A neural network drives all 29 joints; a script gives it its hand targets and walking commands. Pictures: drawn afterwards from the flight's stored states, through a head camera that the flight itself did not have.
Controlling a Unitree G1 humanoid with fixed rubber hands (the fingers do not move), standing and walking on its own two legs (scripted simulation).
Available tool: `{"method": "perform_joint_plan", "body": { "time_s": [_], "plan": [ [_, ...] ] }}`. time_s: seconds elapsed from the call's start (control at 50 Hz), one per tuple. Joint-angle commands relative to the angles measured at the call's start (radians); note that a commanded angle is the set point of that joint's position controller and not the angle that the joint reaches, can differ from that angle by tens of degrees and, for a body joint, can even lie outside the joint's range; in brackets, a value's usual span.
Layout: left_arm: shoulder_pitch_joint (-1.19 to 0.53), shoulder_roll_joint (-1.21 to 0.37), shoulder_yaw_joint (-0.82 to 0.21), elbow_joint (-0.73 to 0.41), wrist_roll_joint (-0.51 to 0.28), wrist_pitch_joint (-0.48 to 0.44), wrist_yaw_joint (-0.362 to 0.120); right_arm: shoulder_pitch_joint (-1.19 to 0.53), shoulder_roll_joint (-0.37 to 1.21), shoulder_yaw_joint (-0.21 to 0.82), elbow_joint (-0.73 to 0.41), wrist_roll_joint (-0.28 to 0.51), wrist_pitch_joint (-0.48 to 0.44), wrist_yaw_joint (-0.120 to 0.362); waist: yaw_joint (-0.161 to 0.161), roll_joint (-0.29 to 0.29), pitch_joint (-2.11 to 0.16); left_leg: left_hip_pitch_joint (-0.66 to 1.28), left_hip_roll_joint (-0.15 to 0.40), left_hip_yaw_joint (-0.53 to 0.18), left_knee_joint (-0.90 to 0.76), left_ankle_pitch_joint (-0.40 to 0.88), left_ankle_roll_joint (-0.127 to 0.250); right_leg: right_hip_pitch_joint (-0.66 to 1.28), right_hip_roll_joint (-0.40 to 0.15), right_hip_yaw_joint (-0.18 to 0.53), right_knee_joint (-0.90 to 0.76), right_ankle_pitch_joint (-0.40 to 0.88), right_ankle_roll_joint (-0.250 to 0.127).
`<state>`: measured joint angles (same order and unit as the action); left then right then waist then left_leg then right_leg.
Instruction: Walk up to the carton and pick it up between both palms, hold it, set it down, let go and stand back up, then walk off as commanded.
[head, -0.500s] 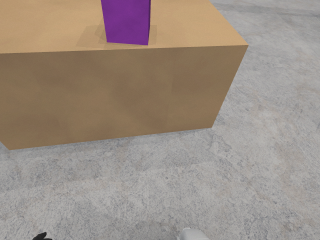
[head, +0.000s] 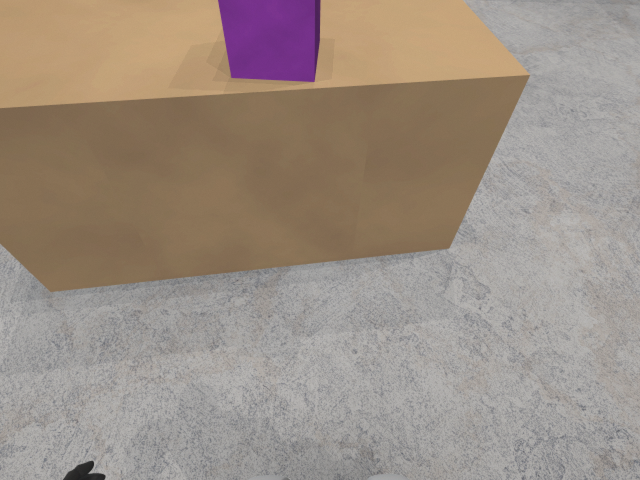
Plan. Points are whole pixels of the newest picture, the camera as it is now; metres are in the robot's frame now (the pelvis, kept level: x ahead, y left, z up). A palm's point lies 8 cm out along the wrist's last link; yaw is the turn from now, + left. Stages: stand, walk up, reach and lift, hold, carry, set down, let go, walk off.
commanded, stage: walk off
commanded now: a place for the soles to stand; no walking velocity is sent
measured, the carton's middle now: (274, 4) +1.06 +0.09 +0.10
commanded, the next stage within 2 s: stand in 0.02 s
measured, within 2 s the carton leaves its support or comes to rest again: neither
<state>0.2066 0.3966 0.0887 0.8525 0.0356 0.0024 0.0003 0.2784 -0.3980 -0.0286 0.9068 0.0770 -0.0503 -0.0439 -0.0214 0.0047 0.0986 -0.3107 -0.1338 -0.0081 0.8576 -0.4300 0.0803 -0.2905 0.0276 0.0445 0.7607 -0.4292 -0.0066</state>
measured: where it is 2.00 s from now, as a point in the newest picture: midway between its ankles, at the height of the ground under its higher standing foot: outside the picture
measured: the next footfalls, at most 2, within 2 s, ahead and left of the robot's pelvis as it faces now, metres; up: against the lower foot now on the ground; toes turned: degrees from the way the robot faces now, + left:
left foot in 0.16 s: +0.06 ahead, +0.11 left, +0.00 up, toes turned -1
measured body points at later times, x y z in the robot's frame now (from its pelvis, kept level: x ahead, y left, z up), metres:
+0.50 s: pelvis -0.02 +0.01 +0.00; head -0.01 +0.02 +0.45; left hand +0.09 +0.34 -0.10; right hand +0.05 -0.31 -0.10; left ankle +0.02 +0.11 -0.71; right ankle -0.01 -0.12 -0.71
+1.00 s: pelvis -0.02 +0.01 +0.01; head -0.02 +0.01 +0.46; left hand +0.08 +0.33 -0.10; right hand +0.04 -0.32 -0.10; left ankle +0.02 +0.11 -0.71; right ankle -0.01 -0.12 -0.71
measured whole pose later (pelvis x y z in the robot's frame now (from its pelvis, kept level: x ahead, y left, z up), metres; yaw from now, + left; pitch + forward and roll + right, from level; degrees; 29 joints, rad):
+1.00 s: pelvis -0.02 +0.01 +0.01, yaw +0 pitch -5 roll +0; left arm 0.20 0.40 0.09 0.89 0.03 -0.01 0.00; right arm 0.25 -0.40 -0.03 0.92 0.08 -0.05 -0.03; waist -0.02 0.00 0.10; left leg -0.30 -0.03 -0.01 0.68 -0.31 0.04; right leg -0.24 0.01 0.04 0.67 -0.35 0.01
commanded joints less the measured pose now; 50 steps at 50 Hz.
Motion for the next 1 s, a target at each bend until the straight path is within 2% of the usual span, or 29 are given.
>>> {"method": "perform_joint_plan", "body": {
  "time_s": [0.0,0.02,0.04,0.08,0.1,0.12,0.14,0.16,0.18,0.2,0.24,0.26,0.3,0.36,0.42,0.46,0.52,0.56,0.58,0.62,0.68,0.7,0.72,0.78,0.8,0.86,0.92,0.94,0.98],
  "plan": [
    [-0.01,0.253,0.059,-0.073,0.0,-0.038,0.02,0.0,-0.238,-0.087,-0.108,-0.124,-0.015,-0.002,0.041,-0.06,0.009,-0.245,0.117,-0.167,0.284,-0.251,-0.065,0.012,-0.418,0.439,-0.368,0.236,-0.31],
    [-0.138,0.198,0.018,-0.09,-0.012,-0.039,0.027,-0.047,-0.183,-0.045,-0.072,-0.122,-0.012,-0.003,-0.004,-0.154,0.096,-0.164,0.111,-0.19,0.15,-0.225,-0.032,-0.078,-0.333,0.325,-0.32,0.444,-0.275],
    [-0.176,0.185,0.013,-0.097,-0.009,-0.039,0.027,-0.008,-0.171,-0.039,-0.057,-0.11,-0.01,0.012,-0.013,-0.188,0.048,-0.079,0.115,-0.147,0.015,-0.228,-0.026,-0.072,-0.284,0.242,-0.293,0.471,-0.235],
    [-0.174,0.185,0.009,-0.091,-0.006,-0.045,0.021,0.041,-0.175,-0.049,-0.026,-0.112,-0.019,0.024,-0.044,-0.197,0.008,0.078,0.108,-0.064,-0.241,0.062,-0.022,-0.059,-0.186,0.124,-0.219,0.538,-0.146],
    [-0.182,0.206,0.017,-0.087,-0.021,-0.036,0.017,0.086,-0.194,-0.055,-0.004,-0.114,-0.026,0.023,-0.057,-0.125,-0.041,0.138,0.134,-0.084,-0.331,0.363,-0.038,-0.014,-0.142,0.087,-0.119,0.553,-0.1],
    [-0.156,0.186,0.017,-0.09,-0.038,-0.03,0.018,0.03,-0.219,-0.053,-0.016,-0.126,-0.033,0.016,-0.011,-0.008,-0.097,0.147,0.206,-0.234,-0.354,0.558,-0.016,0.009,-0.069,0.062,-0.028,0.481,-0.057],
    [-0.105,0.157,0.022,-0.07,-0.044,-0.022,0.015,-0.053,-0.27,-0.054,-0.04,-0.134,-0.036,0.005,0.04,0.048,-0.105,0.092,0.329,-0.437,-0.407,0.575,0.051,0.025,-0.024,0.046,0.041,0.316,-0.021],
    [-0.109,0.16,0.022,-0.062,-0.046,-0.015,0.014,-0.099,-0.264,-0.04,-0.04,-0.125,-0.035,0.003,0.057,0.008,-0.103,0.074,0.353,-0.437,-0.405,0.545,0.096,0.043,-0.006,0.064,0.034,0.153,-0.028],
    [-0.042,0.127,0.013,-0.047,-0.052,-0.014,0.01,-0.116,-0.279,-0.038,-0.037,-0.127,-0.035,0.002,0.079,0.083,-0.116,0.016,0.377,-0.427,-0.421,0.463,0.119,0.1,-0.001,0.056,-0.007,-0.019,-0.033],
    [-0.016,0.133,0.012,-0.021,-0.052,-0.011,0.009,-0.17,-0.265,-0.033,-0.042,-0.126,-0.047,0.008,0.093,0.078,-0.064,-0.032,0.382,-0.432,-0.417,0.43,0.113,0.083,-0.019,0.042,-0.048,0.007,-0.029],
    [-0.044,0.133,0.005,-0.009,-0.031,-0.018,0.005,-0.178,-0.218,-0.027,-0.033,-0.115,-0.036,0.015,0.071,0.058,-0.059,-0.121,0.291,-0.337,-0.409,0.196,0.031,0.157,-0.051,0.083,-0.146,0.155,-0.055],
    [-0.058,0.172,0.014,-0.015,-0.03,-0.021,0.002,-0.14,-0.215,-0.026,-0.015,-0.108,-0.035,0.019,0.058,0.035,-0.033,-0.142,0.258,-0.309,-0.405,0.156,-0.003,0.166,-0.086,0.141,-0.193,0.2,-0.076],
    [-0.11,0.165,0.005,-0.023,-0.032,-0.027,0.0,-0.13,-0.207,-0.026,-0.009,-0.106,-0.031,0.021,0.032,0.008,-0.038,-0.074,0.224,-0.261,-0.398,0.199,-0.026,0.09,-0.113,0.156,-0.212,0.201,-0.092],
    [-0.106,0.162,0.003,-0.013,-0.039,-0.019,0.003,-0.166,-0.248,-0.033,-0.003,-0.117,-0.025,0.021,0.052,0.059,-0.036,-0.073,0.274,-0.339,-0.465,0.174,-0.007,0.097,-0.062,0.077,-0.152,0.149,-0.06],
    [-0.084,0.149,0.007,-0.004,-0.043,-0.008,-0.002,-0.159,-0.247,-0.028,-0.004,-0.117,-0.037,0.021,0.05,0.055,-0.045,-0.059,0.301,-0.375,-0.517,0.118,-0.019,0.093,-0.047,0.067,-0.142,0.111,-0.053],
    [-0.065,0.159,0.012,-0.007,-0.042,-0.006,-0.001,-0.173,-0.247,-0.027,-0.006,-0.117,-0.027,0.02,0.065,0.095,-0.03,-0.084,0.312,-0.398,-0.519,0.116,0.003,0.102,-0.037,0.062,-0.133,0.081,-0.052],
    [-0.08,0.169,0.006,-0.008,-0.036,-0.021,-0.005,-0.161,-0.238,-0.028,0.003,-0.106,-0.03,0.021,0.048,0.068,-0.035,-0.077,0.281,-0.34,-0.499,0.114,-0.027,0.116,-0.06,0.08,-0.168,0.178,-0.066],
    [-0.07,0.152,0.004,0.007,-0.038,-0.011,-0.009,-0.166,-0.234,-0.026,-0.003,-0.107,-0.026,0.021,0.044,0.064,-0.057,-0.071,0.292,-0.36,-0.525,0.025,-0.034,0.116,-0.054,0.08,-0.184,0.099,-0.062],
    [-0.092,0.153,0.007,0.004,-0.032,-0.017,-0.005,-0.176,-0.217,-0.017,-0.013,-0.11,-0.026,0.02,0.053,0.045,-0.019,-0.102,0.268,-0.323,-0.505,0.045,-0.016,0.117,-0.071,0.093,-0.216,0.118,-0.07],
    [-0.089,0.165,0.004,0.002,-0.034,-0.018,-0.008,-0.143,-0.23,-0.026,0.007,-0.108,-0.03,0.017,0.034,0.04,-0.058,-0.04,0.269,-0.32,-0.498,0.079,-0.033,0.104,-0.071,0.091,-0.214,0.138,-0.072],
    [-0.085,0.14,0.001,0.002,-0.042,-0.016,-0.006,-0.167,-0.237,-0.024,-0.002,-0.11,-0.031,0.023,0.05,0.047,-0.074,-0.053,0.267,-0.312,-0.498,0.119,-0.035,0.137,-0.071,0.079,-0.21,0.139,-0.065],
    [-0.106,0.141,-0.002,0.001,-0.042,-0.017,-0.009,-0.16,-0.221,-0.023,0.002,-0.106,-0.033,0.024,0.04,0.014,-0.052,-0.028,0.264,-0.291,-0.48,0.173,-0.032,0.099,-0.077,0.089,-0.215,0.185,-0.07],
    [-0.099,0.143,0.005,0.001,-0.046,-0.015,-0.007,-0.16,-0.224,-0.02,0.01,-0.11,-0.035,0.024,0.058,0.058,-0.092,-0.024,0.27,-0.306,-0.489,0.209,-0.028,0.129,-0.075,0.089,-0.196,0.179,-0.071],
    [-0.106,0.152,0.006,0.001,-0.035,-0.014,-0.007,-0.181,-0.216,-0.022,-0.008,-0.108,-0.032,0.022,0.036,0.078,-0.052,-0.036,0.279,-0.317,-0.524,0.103,-0.033,0.102,-0.068,0.079,-0.221,0.143,-0.066],
    [-0.093,0.175,0.01,0.015,-0.04,-0.012,-0.008,-0.178,-0.209,-0.014,0.006,-0.109,-0.032,0.024,0.05,0.043,-0.059,-0.054,0.28,-0.332,-0.516,0.079,-0.025,0.111,-0.066,0.086,-0.217,0.111,-0.067],
    [-0.085,0.146,0.001,0.013,-0.04,-0.014,-0.008,-0.17,-0.214,-0.014,0.008,-0.113,-0.025,0.024,0.052,0.045,-0.048,-0.067,0.277,-0.323,-0.548,0.021,-0.028,0.124,-0.068,0.09,-0.237,0.09,-0.069],
    [-0.099,0.159,0.005,0.01,-0.033,-0.015,-0.007,-0.169,-0.216,-0.021,0.016,-0.112,-0.027,0.023,0.039,0.05,-0.005,-0.081,0.26,-0.306,-0.555,0.031,-0.036,0.1,-0.073,0.084,-0.25,0.106,-0.075],
    [-0.086,0.149,0.002,0.005,-0.04,-0.01,-0.009,-0.204,-0.222,-0.018,0.0,-0.118,-0.031,0.026,0.059,0.076,-0.046,-0.06,0.269,-0.294,-0.537,0.037,-0.026,0.12,-0.075,0.092,-0.253,0.111,-0.066],
    [-0.099,0.156,0.004,0.004,-0.039,-0.018,-0.011,-0.183,-0.22,-0.019,0.004,-0.109,-0.032,0.029,0.054,0.042,-0.07,-0.057,0.257,-0.279,-0.527,0.079,-0.029,0.138,-0.082,0.097,-0.268,0.116,-0.069]
  ]
}}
